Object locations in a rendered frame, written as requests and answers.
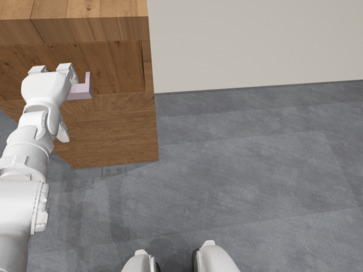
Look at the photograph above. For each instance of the cabinet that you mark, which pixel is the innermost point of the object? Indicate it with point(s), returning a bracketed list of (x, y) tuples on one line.
[(109, 129)]

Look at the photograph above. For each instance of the handle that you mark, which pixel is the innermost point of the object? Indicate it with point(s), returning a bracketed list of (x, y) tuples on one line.
[(81, 91)]

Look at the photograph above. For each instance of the right robot shin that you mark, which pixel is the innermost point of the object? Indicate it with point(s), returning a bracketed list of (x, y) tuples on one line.
[(209, 242)]

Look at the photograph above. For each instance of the left robot forearm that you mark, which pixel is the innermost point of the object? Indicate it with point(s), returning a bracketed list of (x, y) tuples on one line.
[(28, 147)]

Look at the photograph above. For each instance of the left robot shin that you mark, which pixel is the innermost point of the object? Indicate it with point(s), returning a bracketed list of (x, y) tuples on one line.
[(138, 252)]

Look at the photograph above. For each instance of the robot shin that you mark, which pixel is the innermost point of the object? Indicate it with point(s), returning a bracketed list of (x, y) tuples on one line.
[(138, 252), (209, 242)]

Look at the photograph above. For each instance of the robot left hand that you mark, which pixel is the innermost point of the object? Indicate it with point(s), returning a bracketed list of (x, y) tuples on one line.
[(50, 87)]

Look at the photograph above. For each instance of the robot left upper arm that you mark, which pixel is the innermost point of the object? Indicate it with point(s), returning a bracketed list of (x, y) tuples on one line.
[(24, 210)]

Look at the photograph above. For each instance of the drawer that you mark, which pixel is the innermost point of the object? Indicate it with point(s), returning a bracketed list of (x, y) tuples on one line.
[(115, 66)]

